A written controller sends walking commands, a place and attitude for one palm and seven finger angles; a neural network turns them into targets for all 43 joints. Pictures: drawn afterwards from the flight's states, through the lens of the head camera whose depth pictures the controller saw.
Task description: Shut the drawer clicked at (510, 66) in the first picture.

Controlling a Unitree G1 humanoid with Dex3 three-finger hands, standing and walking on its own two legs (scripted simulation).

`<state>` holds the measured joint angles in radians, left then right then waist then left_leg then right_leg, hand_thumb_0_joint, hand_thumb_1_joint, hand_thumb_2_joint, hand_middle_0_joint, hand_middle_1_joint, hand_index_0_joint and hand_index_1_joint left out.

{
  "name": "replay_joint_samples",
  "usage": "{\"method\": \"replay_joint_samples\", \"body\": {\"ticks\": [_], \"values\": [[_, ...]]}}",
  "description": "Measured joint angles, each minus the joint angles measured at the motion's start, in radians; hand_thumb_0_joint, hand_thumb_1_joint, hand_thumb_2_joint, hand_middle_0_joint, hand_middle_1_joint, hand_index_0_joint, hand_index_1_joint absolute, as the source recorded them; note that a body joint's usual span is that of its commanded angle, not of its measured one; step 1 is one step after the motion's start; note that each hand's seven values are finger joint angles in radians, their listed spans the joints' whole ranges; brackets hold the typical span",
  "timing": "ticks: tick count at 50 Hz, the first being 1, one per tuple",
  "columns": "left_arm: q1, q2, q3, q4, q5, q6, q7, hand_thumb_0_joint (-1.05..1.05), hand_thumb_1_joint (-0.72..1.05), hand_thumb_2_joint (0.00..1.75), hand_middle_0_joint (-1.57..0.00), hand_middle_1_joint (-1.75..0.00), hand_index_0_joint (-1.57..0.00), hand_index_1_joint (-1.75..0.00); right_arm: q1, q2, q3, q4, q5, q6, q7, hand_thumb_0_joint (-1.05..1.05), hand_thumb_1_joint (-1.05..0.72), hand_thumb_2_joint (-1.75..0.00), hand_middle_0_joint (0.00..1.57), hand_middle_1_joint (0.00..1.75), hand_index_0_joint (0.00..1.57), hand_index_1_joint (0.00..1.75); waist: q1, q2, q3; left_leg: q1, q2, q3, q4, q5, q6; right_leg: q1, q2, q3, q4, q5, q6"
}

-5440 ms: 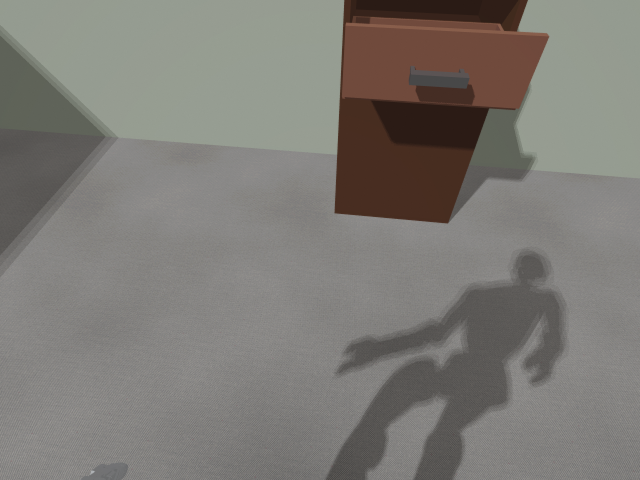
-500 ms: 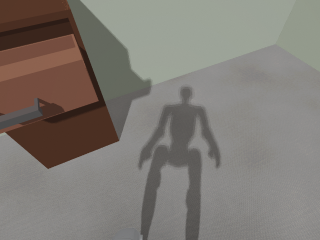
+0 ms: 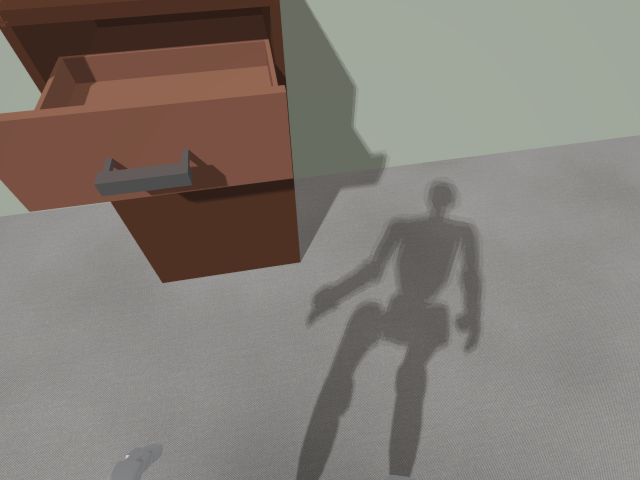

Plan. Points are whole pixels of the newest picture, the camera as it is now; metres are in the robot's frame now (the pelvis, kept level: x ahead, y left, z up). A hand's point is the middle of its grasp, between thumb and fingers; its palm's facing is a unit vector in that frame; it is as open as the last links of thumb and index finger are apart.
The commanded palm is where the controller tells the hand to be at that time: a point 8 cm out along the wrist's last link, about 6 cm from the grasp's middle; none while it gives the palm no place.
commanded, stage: turn to face it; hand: left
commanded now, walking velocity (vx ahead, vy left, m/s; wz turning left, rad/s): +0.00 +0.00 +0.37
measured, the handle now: (146, 169) +0.54 +0.30 +0.05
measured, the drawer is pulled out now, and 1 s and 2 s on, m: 0.30 0.30 0.30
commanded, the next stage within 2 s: take the last steps up to it in 0.24 s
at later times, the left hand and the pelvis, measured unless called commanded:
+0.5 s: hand out of the picture -0.05 +0.21 -0.18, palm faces +0.26 -0.94 -0.23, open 7.4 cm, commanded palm none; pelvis -0.01 +0.01 -0.01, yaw +11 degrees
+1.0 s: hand (193, 475) +0.15 +0.19 -0.17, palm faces +0.24 -0.95 -0.21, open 7.4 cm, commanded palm none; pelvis +0.10 +0.00 -0.01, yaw +13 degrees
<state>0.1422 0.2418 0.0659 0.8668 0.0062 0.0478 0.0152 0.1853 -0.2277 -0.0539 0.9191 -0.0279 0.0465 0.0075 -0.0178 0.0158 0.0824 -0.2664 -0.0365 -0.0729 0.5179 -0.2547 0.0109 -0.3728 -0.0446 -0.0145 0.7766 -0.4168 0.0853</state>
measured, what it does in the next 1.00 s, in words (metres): walks ahead: right foot, then left foot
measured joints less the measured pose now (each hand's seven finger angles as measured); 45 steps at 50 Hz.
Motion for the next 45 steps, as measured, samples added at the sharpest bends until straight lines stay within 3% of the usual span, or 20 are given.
{"method": "replay_joint_samples", "body": {"ticks": [2, 3, 6, 9, 11, 14, 19, 22, 23, 26, 29, 32, 37, 45], "values": [[0.000, -0.010, -0.008, -0.011, -0.001, -0.015, 0.001, 0.01, 0.91, 0.90, -0.20, -0.29, -0.19, -0.30, 0.013, -0.005, -0.006, 0.002, 0.004, 0.003, 0.000, 0.01, -0.90, -0.90, 0.21, 0.30, 0.21, 0.30, -0.004, 0.009, -0.009, -0.021, -0.010, -0.015, 0.037, -0.015, -0.013, 0.071, 0.013, -0.011, -0.156, 0.090, -0.008], [0.002, -0.018, -0.012, -0.013, 0.003, -0.026, 0.003, 0.01, 0.91, 0.90, -0.20, -0.29, -0.19, -0.30, 0.017, -0.011, -0.009, 0.004, 0.008, 0.004, 0.000, 0.01, -0.90, -0.90, 0.21, 0.30, 0.21, 0.30, -0.003, 0.020, -0.012, -0.040, -0.012, -0.021, 0.075, -0.030, -0.018, 0.090, 0.017, -0.019, -0.201, 0.133, -0.031], [0.010, -0.049, -0.029, -0.013, 0.010, -0.038, 0.005, 0.01, 0.91, 0.90, -0.20, -0.29, -0.20, -0.30, 0.023, -0.028, -0.025, 0.015, 0.009, 0.021, -0.002, 0.01, -0.90, -0.90, 0.21, 0.30, 0.20, 0.30, -0.012, 0.052, -0.011, -0.131, -0.019, -0.009, 0.350, -0.209, -0.027, 0.099, 0.009, -0.062, -0.178, 0.108, -0.097], [0.031, -0.069, -0.035, -0.005, 0.012, -0.035, 0.008, 0.01, 0.91, 0.90, -0.20, -0.29, -0.20, -0.30, 0.024, -0.036, -0.029, 0.030, 0.004, 0.031, 0.005, 0.01, -0.90, -0.90, 0.20, 0.30, 0.20, 0.30, -0.008, 0.053, -0.015, -0.196, -0.001, 0.029, 0.580, -0.179, -0.039, 0.130, -0.007, -0.086, -0.217, 0.115, -0.108], [0.044, -0.075, -0.035, 0.006, 0.014, -0.034, 0.010, 0.01, 0.91, 0.90, -0.20, -0.29, -0.20, -0.30, 0.024, -0.034, -0.028, 0.036, 0.003, 0.032, 0.008, 0.01, -0.91, -0.90, 0.20, 0.30, 0.20, 0.30, -0.007, 0.044, -0.016, -0.205, 0.020, 0.046, 0.623, -0.152, -0.050, 0.145, -0.018, -0.101, -0.241, 0.127, -0.106], [0.063, -0.075, -0.035, 0.022, 0.018, -0.036, 0.010, 0.01, 0.91, 0.90, -0.20, -0.30, -0.20, -0.30, 0.020, -0.025, -0.022, 0.046, 0.005, 0.033, 0.008, 0.01, -0.91, -0.90, 0.20, 0.30, 0.20, 0.30, 0.003, 0.021, -0.014, -0.170, 0.045, 0.066, 0.549, -0.167, -0.062, 0.156, -0.036, -0.117, -0.262, 0.138, -0.104], [0.095, -0.059, -0.029, 0.057, 0.024, -0.037, 0.007, 0.01, 0.91, 0.90, -0.21, -0.30, -0.20, -0.30, -0.012, -0.009, -0.006, 0.058, 0.013, 0.026, 0.002, 0.01, -0.91, -0.90, 0.20, 0.30, 0.20, 0.30, 0.034, -0.013, -0.002, -0.070, 0.057, 0.096, 0.302, -0.202, -0.058, 0.149, -0.060, -0.140, -0.256, 0.141, -0.090], [0.124, -0.041, -0.021, 0.092, 0.020, -0.033, 0.005, 0.01, 0.91, 0.90, -0.21, -0.30, -0.20, -0.30, -0.022, 0.001, 0.008, 0.058, 0.011, 0.002, -0.001, 0.01, -0.91, -0.90, 0.20, 0.30, 0.20, 0.30, 0.046, -0.027, -0.009, 0.024, 0.053, 0.125, 0.095, -0.121, -0.045, 0.139, -0.069, -0.157, -0.224, 0.125, -0.069], [0.138, -0.033, -0.018, 0.102, 0.016, -0.029, 0.003, 0.01, 0.91, 0.90, -0.21, -0.30, -0.20, -0.30, -0.018, 0.003, 0.012, 0.056, 0.009, -0.011, -0.001, 0.01, -0.91, -0.90, 0.20, 0.30, 0.20, 0.30, 0.047, -0.030, -0.019, 0.051, 0.053, 0.127, 0.027, -0.079, -0.028, 0.127, -0.071, -0.163, -0.195, 0.110, -0.061], [0.163, -0.007, -0.006, 0.145, 0.018, -0.001, -0.002, 0.01, 0.91, 0.90, -0.20, -0.29, -0.20, -0.30, -0.006, 0.032, 0.024, 0.056, -0.002, -0.037, -0.003, 0.01, -0.91, -0.90, 0.20, 0.30, 0.20, 0.30, 0.056, -0.061, -0.030, 0.063, 0.042, 0.139, 0.038, -0.069, 0.015, 0.054, -0.055, -0.101, 0.008, -0.058, -0.059], [0.171, 0.002, -0.004, 0.177, 0.022, 0.001, -0.017, 0.01, 0.91, 0.90, -0.20, -0.29, -0.19, -0.30, 0.037, 0.054, 0.035, 0.063, -0.001, -0.058, -0.015, 0.00, -0.90, -0.90, 0.20, 0.30, 0.20, 0.30, 0.045, -0.060, -0.043, 0.113, 0.038, 0.127, -0.038, -0.047, 0.025, -0.028, -0.032, -0.065, 0.195, -0.012, -0.065], [0.172, -0.001, -0.008, 0.182, 0.022, -0.015, -0.027, 0.01, 0.91, 0.90, -0.20, -0.29, -0.19, -0.30, 0.084, 0.069, 0.041, 0.092, 0.004, -0.071, -0.022, 0.00, -0.91, -0.90, 0.21, 0.30, 0.20, 0.30, 0.044, -0.056, -0.055, 0.164, 0.030, 0.116, -0.125, -0.010, 0.030, -0.081, -0.034, -0.051, 0.248, 0.067, -0.057], [0.155, -0.024, -0.013, 0.182, 0.021, -0.022, -0.031, 0.01, 0.91, 0.90, -0.20, -0.29, -0.19, -0.30, 0.155, 0.085, 0.038, 0.143, 0.008, -0.083, -0.026, 0.00, -0.91, -0.90, 0.21, 0.30, 0.20, 0.30, 0.035, -0.049, -0.060, 0.229, 0.015, 0.116, -0.206, 0.003, 0.031, -0.119, -0.052, -0.041, 0.187, 0.129, -0.042], [0.068, -0.067, -0.013, 0.164, 0.015, -0.036, -0.038, 0.01, 0.91, 0.90, -0.20, -0.29, -0.19, -0.30, 0.235, 0.086, 0.025, 0.207, -0.004, -0.083, -0.028, 0.01, -0.90, -0.90, 0.21, 0.30, 0.20, 0.30, -0.014, -0.016, -0.040, 0.281, 0.032, 0.118, -0.178, -0.079, -0.006, -0.054, -0.039, -0.073, -0.090, 0.137, -0.060]]}}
